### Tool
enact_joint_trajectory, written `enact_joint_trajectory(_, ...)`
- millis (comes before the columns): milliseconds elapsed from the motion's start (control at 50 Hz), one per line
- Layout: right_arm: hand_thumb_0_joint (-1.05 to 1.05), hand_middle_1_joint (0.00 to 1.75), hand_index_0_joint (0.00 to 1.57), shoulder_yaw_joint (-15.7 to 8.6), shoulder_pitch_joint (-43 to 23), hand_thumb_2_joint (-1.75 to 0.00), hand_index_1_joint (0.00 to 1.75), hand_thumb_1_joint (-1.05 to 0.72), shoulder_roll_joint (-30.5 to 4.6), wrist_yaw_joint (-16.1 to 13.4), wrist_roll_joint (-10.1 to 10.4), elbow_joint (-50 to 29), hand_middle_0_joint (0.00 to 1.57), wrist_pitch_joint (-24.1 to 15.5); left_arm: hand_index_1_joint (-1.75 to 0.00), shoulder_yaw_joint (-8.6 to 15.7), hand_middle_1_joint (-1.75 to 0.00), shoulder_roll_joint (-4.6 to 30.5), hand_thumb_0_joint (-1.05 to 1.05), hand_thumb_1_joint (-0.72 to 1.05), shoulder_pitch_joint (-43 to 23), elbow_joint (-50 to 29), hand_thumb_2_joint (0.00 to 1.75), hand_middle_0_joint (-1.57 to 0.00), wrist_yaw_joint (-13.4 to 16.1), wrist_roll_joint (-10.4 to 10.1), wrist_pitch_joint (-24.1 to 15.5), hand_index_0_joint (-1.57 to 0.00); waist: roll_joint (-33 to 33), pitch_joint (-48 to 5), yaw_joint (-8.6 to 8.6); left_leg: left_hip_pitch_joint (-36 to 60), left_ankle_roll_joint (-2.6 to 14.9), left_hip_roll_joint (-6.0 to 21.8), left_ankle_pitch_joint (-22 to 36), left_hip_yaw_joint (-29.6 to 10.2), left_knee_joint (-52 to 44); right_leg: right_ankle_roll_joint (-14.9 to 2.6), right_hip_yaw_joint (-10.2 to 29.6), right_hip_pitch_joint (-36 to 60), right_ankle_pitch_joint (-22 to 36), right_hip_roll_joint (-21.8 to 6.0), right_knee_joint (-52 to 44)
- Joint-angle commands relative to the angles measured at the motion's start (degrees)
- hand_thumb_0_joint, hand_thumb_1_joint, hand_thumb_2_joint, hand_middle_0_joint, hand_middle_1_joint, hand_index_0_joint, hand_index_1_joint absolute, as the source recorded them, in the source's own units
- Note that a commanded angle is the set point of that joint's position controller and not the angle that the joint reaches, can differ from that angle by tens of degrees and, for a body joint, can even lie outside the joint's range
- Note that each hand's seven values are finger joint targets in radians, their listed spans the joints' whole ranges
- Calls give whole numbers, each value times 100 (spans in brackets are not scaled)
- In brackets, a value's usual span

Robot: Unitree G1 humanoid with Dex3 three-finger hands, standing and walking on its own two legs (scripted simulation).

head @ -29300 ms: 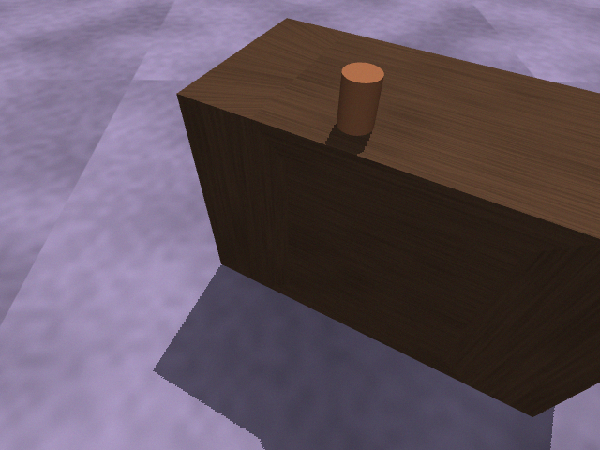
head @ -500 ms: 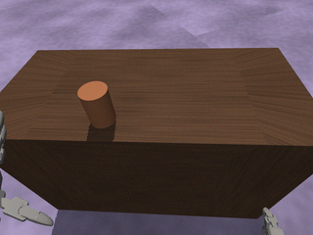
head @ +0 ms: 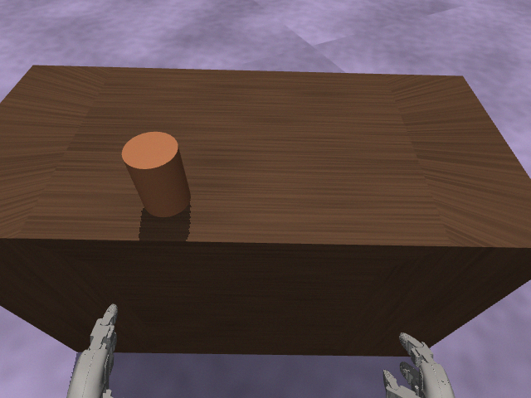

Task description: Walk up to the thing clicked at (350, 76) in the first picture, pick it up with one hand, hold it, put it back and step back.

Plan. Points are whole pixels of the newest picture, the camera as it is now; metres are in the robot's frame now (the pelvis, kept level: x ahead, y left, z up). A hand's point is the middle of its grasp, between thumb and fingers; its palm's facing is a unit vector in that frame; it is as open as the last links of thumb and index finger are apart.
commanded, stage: home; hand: left
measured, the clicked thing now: (159, 176) +0.46 +0.22 +0.04
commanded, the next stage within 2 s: none
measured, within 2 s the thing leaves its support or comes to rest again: neither
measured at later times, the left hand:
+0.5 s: hand (168, 360) +0.20 +0.17 -0.10, palm faces +0.06 -0.97 -0.24, open 17.6 cm
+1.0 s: hand out of the picture +0.06 +0.26 -0.14, palm faces -0.06 -0.91 -0.40, open 17.5 cm
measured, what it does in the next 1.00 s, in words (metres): stands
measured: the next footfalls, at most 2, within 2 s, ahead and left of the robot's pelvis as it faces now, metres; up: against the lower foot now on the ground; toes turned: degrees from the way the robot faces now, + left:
none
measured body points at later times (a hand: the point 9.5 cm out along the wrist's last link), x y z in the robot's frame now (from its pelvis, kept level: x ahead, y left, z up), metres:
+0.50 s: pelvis +0.02 +0.00 +0.00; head +0.05 +0.00 +0.45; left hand +0.19 +0.22 -0.09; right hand +0.15 -0.24 -0.11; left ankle +0.01 +0.11 -0.74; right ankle -0.01 -0.13 -0.74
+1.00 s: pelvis -0.01 +0.00 +0.01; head -0.02 -0.01 +0.46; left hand +0.06 +0.31 -0.11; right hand +0.07 -0.30 -0.12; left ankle +0.01 +0.11 -0.74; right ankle -0.01 -0.13 -0.74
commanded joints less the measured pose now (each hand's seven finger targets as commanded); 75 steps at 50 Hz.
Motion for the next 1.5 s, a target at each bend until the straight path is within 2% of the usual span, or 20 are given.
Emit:
enact_joint_trajectory(0, 0, 30, 20, -65, -738, -90, 30, -90, -507, -47, -58, -979, 20, -342, -5, -106, -5, 344, 0, -59, -615, -146, 4, -4, 74, 20, -248, -5, 202, -1017, 23, 404, -46, 130, 979, -7, -395, -154, -198, -117, 1006, 143, -325)
enact_joint_trajectory(40, 0, 30, 20, -211, -341, -90, 30, -90, -709, -77, -97, -977, 20, -269, -5, 84, -5, 599, 0, -59, -553, 181, 3, -4, 129, 30, -165, -5, 259, -1333, 6, 514, -66, 113, 1287, 48, -312, -151, -163, 80, 1287, 146, -324)
enact_joint_trajectory(60, 0, 30, 20, -268, 37, -90, 30, -90, -1096, -85, -139, -257, 20, -195, -5, 838, -5, 1139, 0, -58, -579, 31, 4, -5, 333, 83, -181, -5, 473, -1222, 134, 495, -117, 90, 1332, 41, -245, -188, -174, 120, 1296, 207, -253)
enact_joint_trajectory(80, 0, 30, 20, -190, -64, -90, 30, -90, -970, -81, -140, -358, 20, -160, -5, 326, -5, 784, 0, -60, -490, 245, 3, -4, 305, 114, -137, -5, 582, -1216, 39, 533, -125, 69, 1437, 93, -210, -192, -137, 108, 1387, 196, -257)
enact_joint_trajectory(100, 0, 30, 20, -151, -147, -90, 30, -90, -919, -74, -137, -436, 20, -159, -5, 219, -5, 673, 0, -59, -775, 181, 4, -5, 307, 95, -126, -5, 480, -1242, -31, 591, -135, 106, 1409, 70, -239, -194, -158, 59, 1350, 236, -255)
enact_joint_trajectory(240, 0, 30, 20, -54, -284, -90, 30, -90, -846, -112, -99, -395, 20, -56, -5, -131, -5, 414, 0, -59, -1601, 352, 3, -4, 427, 59, 63, -5, 500, -1013, -123, 487, -132, 145, 1180, 71, -326, -201, -150, -41, 1269, 232, -344)
enact_joint_trajectory(300, 0, 30, 20, -61, -273, -90, 30, -90, -863, -107, -82, -418, 20, -59, -4, -391, -5, 137, 0, -60, -1333, 706, 3, -4, 417, 42, 189, -4, 124, -931, -131, 496, -102, 146, 1466, 88, -271, -178, -177, 2, 1502, 247, -328)
enact_joint_trajectory(360, 0, 30, 20, -122, -171, -90, 30, -90, -901, -62, -79, -385, 20, -4, -5, -385, -5, 58, 0, -58, -1012, 983, 4, -5, 415, 62, 300, -5, -219, -1176, -71, 559, -85, 155, 1970, 76, -166, -152, -203, 172, 1931, 264, -242)
enact_joint_trajectory(380, 0, 30, 20, -119, -255, -90, 30, -90, -917, -53, -66, -412, 20, 35, -5, -209, -5, 290, 0, -58, -1157, 890, 4, -5, 437, 56, 284, -5, -158, -1018, 4, 444, -75, 130, 1857, 109, -194, -141, -179, 170, 1865, 238, -298)
enact_joint_trajectory(520, 0, 30, 20, -115, -245, -90, 30, -90, -896, -64, -62, -447, 20, 220, -5, -18, -5, 494, 0, -58, -1408, 649, 4, -5, 493, 71, 368, -5, 105, -1084, 6, 533, -82, 96, 1668, 190, -272, -147, -91, 222, 1772, 207, -341)
enact_joint_trajectory(540, 0, 30, 20, -377, -86, -90, 30, -90, -1722, 81, -464, 189, 20, 303, -4, 80, -4, 1676, 0, -61, -824, 1840, 2, -4, 326, 386, 507, -4, 582, -1351, -88, 601, 64, 574, 2831, -237, 278, -293, 470, 394, 3190, -547, 60)
enact_joint_trajectory(600, 0, 30, 20, -341, -82, -90, 30, -89, -1584, 188, -348, 276, 20, 386, -5, 64, -4, 1651, 0, -59, -809, 2016, 3, -5, 197, 355, 612, -4, 236, -1618, -74, 736, 139, 588, 3233, -275, 213, -324, 451, 709, 3761, -592, 179)
enact_joint_trajectory(680, 0, 30, 20, -249, -229, -90, 30, -90, -1548, 274, -278, 697, 20, 435, -5, -165, -5, 1564, 0, -56, -1201, 2503, 5, -5, 97, 259, 646, -5, -162, -1093, -145, 690, 130, 618, 2286, -363, -54, -246, 426, 362, 2941, -554, -237)
enact_joint_trajectory(760, 0, 30, 20, -232, -457, -90, 30, -89, -1706, 309, -298, 1052, 20, 472, -5, -232, -5, 1693, 0, -57, -1443, 2918, 4, -5, 46, 284, 714, -5, 32, -429, -174, 607, 78, 638, 1298, -455, -607, -265, 477, -85, 1291, -464, -716)
enact_joint_trajectory(880, 0, 30, 20, -190, -512, -90, 30, -90, -1940, 335, -267, 1621, 20, 477, -5, -283, -5, 1935, 0, -58, -1455, 3565, 4, -5, -15, 235, 740, -5, 3, -494, -145, 696, 81, 663, 1048, -554, -922, -289, 606, 246, 1018, -518, -1017)
enact_joint_trajectory(1060, 0, 30, 20, -119, -493, -90, 30, -90, -2114, 358, -263, 2206, 20, 527, -5, -325, -5, 2198, 0, -58, -1442, 4196, 4, -5, -47, 218, 814, -5, -32, -114, -132, 702, 70, 624, 70, -631, -1301, -249, 760, -121, -206, -526, -1529)
enact_joint_trajectory(1220, 0, 30, 20, -100, -400, -90, 30, -90, -2125, 364, -268, 2410, 20, 532, -4, -298, -4, 2212, 0, -60, -1397, 4444, 3, -4, -70, 201, 858, -4, 51, 94, -91, 304, 96, 628, -496, -736, -1482, -251, 800, -142, -670, -477, -1572)
enact_joint_trajectory(1300, 0, 30, 20, -86, -443, -90, 30, -90, -2149, 331, -269, 2432, 20, 479, -4, -304, -4, 2093, 0, -61, -1337, 4531, 3, -4, -96, 171, 869, -4, 328, -122, -41, 160, 102, 725, -497, -846, -1661, -253, 680, 261, 22, -426, -1275)
enact_joint_trajectory(1440, 0, 30, 20, -61, -428, -90, 30, -90, -2148, 298, -218, 2485, 20, 471, -4, -333, -5, 2046, 0, -60, -1386, 4589, 3, -4, -93, 191, 864, -4, 146, -222, -100, 448, 89, 736, 44, -783, -1518, -243, 692, 207, 361, -484, -1316)
enact_joint_trajectory(1480, 0, 30, 20, -68, -364, -90, 30, -90, -2205, 292, -226, 2525, 20, 482, -5, -312, -5, 2069, 0, -58, -1407, 4612, 4, -5, -91, 171, 885, -5, 229, -139, -139, 365, 95, 729, -323, -793, -1590, -233, 696, 142, 152, -453, -1333)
